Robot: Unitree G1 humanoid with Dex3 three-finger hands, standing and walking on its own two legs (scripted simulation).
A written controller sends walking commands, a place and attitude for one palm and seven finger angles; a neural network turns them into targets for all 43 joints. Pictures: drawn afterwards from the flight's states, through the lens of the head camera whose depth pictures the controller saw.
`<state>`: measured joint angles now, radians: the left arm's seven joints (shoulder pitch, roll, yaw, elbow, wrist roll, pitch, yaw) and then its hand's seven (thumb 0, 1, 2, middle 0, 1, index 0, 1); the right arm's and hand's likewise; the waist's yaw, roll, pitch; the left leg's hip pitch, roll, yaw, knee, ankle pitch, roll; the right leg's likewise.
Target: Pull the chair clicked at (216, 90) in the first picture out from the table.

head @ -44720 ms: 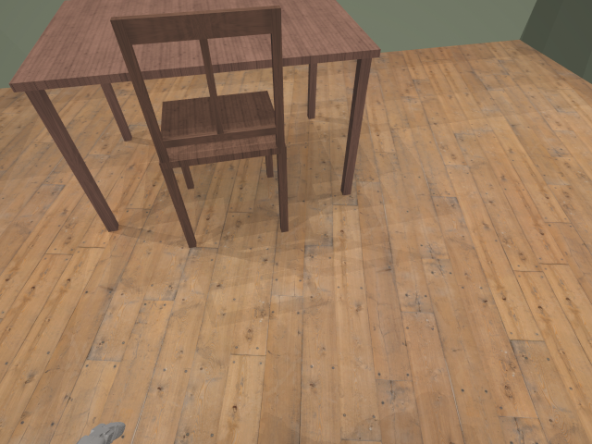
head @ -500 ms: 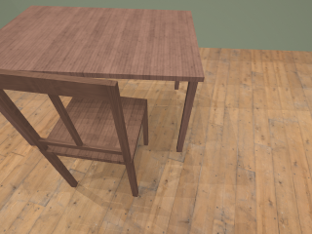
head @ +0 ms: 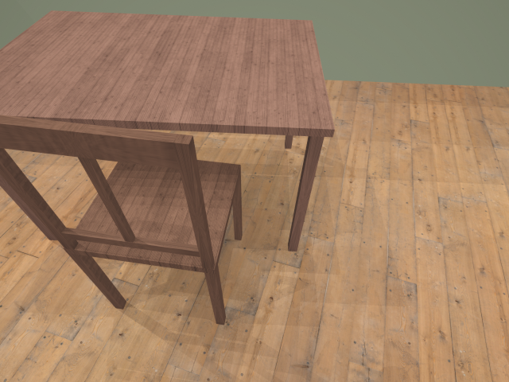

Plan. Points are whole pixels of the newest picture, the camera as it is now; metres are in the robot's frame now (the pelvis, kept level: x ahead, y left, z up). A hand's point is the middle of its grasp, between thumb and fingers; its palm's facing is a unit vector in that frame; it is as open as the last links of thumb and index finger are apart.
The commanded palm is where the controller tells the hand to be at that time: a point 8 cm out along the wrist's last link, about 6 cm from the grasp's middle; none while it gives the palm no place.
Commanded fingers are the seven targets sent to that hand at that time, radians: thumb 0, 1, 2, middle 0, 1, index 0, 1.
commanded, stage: look to check the result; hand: left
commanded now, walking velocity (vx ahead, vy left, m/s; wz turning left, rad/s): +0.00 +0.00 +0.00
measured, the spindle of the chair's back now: (111, 203) +0.48 +0.35 -0.08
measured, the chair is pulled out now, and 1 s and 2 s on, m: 0.15 0.15 0.15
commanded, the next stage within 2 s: come to a stop and stand still in 0.04 s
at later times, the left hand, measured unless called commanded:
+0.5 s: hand out of the picture +0.02 +0.20 -0.18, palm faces +0.00 -0.97 -0.24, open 7.4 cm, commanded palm none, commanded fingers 0.00 0.90 0.90 -0.20 -0.30 -0.20 -0.30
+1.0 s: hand out of the picture +0.02 +0.17 -0.18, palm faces +0.01 -0.98 -0.19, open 7.4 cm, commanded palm none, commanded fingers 0.00 0.90 0.90 -0.20 -0.30 -0.20 -0.30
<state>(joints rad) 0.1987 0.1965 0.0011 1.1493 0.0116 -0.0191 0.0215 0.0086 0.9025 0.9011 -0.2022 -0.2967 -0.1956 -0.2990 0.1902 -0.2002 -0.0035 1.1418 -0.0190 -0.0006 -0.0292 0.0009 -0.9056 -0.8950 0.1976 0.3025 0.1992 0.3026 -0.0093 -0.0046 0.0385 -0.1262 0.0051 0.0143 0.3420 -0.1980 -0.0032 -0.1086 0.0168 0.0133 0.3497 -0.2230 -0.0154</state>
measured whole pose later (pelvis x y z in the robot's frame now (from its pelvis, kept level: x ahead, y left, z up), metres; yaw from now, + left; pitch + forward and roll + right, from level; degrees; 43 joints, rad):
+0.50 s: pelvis +0.00 +0.01 -0.01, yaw +0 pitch -1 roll +0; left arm 0.27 0.17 -0.02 1.08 0.01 -0.01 0.03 0.01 0.90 0.90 -0.20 -0.30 -0.20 -0.30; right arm 0.29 -0.18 0.01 1.06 -0.01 -0.01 -0.03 0.01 -0.93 -0.89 0.20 0.30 0.20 0.30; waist -0.01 0.04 0.01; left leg -0.20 -0.02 0.02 0.51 -0.29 0.02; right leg -0.19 -0.01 0.02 0.53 -0.32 0.00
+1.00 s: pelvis +0.01 -0.01 -0.01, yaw +0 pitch +0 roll +1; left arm 0.27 0.16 -0.01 1.12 0.01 -0.02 0.02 0.01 0.91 0.90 -0.20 -0.30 -0.20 -0.30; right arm 0.25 -0.17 0.01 1.12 -0.01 -0.03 -0.04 0.00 -0.91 -0.90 0.20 0.30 0.20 0.30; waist 0.00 -0.01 0.02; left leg -0.17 0.00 0.02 0.46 -0.28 -0.01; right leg -0.17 0.01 0.02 0.50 -0.32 -0.02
